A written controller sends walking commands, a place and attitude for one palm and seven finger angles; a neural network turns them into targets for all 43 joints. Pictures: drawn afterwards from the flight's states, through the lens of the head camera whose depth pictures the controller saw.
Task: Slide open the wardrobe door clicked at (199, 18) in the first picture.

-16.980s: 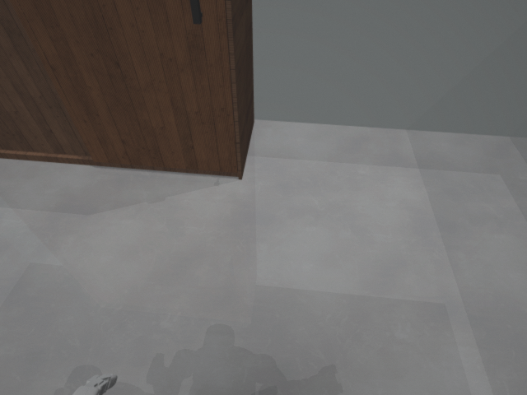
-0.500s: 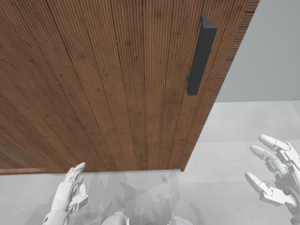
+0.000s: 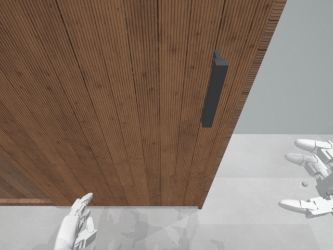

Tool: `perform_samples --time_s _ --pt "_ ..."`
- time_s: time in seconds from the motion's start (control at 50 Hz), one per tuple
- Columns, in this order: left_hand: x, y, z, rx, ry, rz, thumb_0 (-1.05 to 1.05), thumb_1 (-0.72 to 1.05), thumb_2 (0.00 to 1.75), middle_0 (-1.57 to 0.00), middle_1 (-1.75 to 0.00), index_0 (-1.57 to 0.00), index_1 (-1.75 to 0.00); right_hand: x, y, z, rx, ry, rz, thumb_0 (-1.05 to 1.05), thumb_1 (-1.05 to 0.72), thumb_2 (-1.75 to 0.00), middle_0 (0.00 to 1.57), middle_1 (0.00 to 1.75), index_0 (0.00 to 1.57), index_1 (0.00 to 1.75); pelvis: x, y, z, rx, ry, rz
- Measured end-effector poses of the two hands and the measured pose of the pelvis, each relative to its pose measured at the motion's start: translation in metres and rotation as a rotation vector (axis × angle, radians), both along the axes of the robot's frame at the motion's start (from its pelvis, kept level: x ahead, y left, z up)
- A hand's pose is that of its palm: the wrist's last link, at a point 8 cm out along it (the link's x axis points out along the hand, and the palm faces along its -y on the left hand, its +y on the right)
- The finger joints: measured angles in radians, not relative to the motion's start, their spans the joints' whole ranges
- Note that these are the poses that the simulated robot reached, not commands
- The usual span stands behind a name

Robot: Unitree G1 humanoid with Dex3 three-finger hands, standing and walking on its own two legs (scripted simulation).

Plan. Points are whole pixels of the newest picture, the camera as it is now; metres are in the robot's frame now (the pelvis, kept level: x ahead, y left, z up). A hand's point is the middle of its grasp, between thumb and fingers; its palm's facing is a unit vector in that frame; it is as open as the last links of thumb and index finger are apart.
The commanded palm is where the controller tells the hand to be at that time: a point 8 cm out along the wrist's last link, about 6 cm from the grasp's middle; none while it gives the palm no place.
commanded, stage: raise the hand with hooked fingers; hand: right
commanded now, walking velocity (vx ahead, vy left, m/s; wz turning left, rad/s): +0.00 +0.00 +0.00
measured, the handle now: (211, 91) +0.44 -0.10 +0.17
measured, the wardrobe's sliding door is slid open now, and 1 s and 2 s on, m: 0.00 0.00 0.00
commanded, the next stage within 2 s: move the hooked fingers beside the handle in 0.98 s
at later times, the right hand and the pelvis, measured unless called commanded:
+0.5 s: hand (329, 139) +0.29 -0.29 +0.18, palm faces +0.09 +0.99 -0.09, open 14.0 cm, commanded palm +0.25 -0.32 +0.19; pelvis +0.01 +0.00 +0.02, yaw +0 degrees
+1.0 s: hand (319, 139) +0.29 -0.27 +0.18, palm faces +0.09 +0.99 -0.07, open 14.0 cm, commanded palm +0.25 -0.31 +0.19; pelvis +0.01 +0.01 +0.02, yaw +0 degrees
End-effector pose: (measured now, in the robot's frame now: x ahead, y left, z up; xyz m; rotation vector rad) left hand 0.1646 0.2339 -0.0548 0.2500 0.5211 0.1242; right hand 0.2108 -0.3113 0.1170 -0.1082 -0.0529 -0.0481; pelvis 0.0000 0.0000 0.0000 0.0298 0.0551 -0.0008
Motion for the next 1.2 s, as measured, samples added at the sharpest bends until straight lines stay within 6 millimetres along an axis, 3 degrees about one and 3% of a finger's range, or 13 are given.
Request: perform_samples --time_s 0.08,0.22,0.28,0.4,0.54,0.76,0.92,1.2 --pt "0.009 -0.009 0.008 -0.019 -0.033 -0.015 0.01 0.91 0.9 -0.2 -0.3 -0.21 -0.3 0.01 -0.014 0.023 0.012 -0.051 -0.027 -0.01 0.3 -0.38 0.29 1.08 0.29 1.07 0.003 -0.002 0.004 0.001 -0.018 -0.001" --pt "0.017 -0.018 0.011 -0.042 -0.033 -0.032 0.01 0.91 0.9 -0.2 -0.3 -0.21 -0.3 0.023 -0.017 0.024 0.028 0.069 -0.003 -0.01 0.44 -0.33 0.29 1.16 0.3 1.15 0.005 -0.005 0.01 -0.002 -0.031 0.001" --pt "0.017 -0.02 0.011 -0.04 -0.016 -0.038 0.01 0.91 0.9 -0.2 -0.3 -0.21 -0.3 0.026 -0.017 0.035 0.019 0.031 -0.005 -0.01 0.46 -0.31 0.3 1.18 0.3 1.17 0.007 -0.005 0.012 -0.002 -0.04 0.001" --pt "0.016 -0.02 0.009 -0.042 0.02 -0.037 0.01 0.91 0.9 -0.2 -0.3 -0.21 -0.3 0.037 -0.03 0.063 0.015 -0.051 -0.048 -0.01 0.49 -0.3 0.3 1.2 0.31 1.19 0.01 -0.003 0.016 -0.004 -0.054 -0.004" --pt "0.014 -0.014 0.005 -0.052 0.049 -0.015 0.01 0.91 0.9 -0.2 -0.3 -0.21 -0.3 0.058 -0.028 0.074 0.016 0.02 -0.02 -0.01 0.5 -0.3 0.3 1.2 0.3 1.2 0.011 -0.002 0.019 -0.008 -0.054 -0.004" --pt "0.014 0.002 0.009 -0.044 0.054 0.011 0.01 0.91 0.9 -0.2 -0.3 -0.21 -0.3 0.058 -0.018 0.06 0.054 0.041 -0.032 -0.01 0.5 -0.3 0.3 1.2 0.31 1.2 0.014 0.005 0.02 -0.013 -0.05 0.009" --pt "0.021 0.003 0.012 -0.042 0.034 0.009 0.01 0.91 0.9 -0.2 -0.3 -0.2 -0.3 0.054 -0.014 0.069 0.036 0.004 -0.043 -0.02 0.5 -0.3 0.3 1.2 0.31 1.2 0.014 0.009 0.02 -0.013 -0.061 0.001" --pt "0.017 0.004 0.009 -0.055 0.034 0.008 0.01 0.91 0.9 -0.2 -0.3 -0.21 -0.3 0.053 -0.01 0.066 0.054 0.019 -0.037 -0.02 0.5 -0.3 0.3 1.2 0.31 1.2 0.009 0.013 0.019 -0.016 -0.065 -0.002"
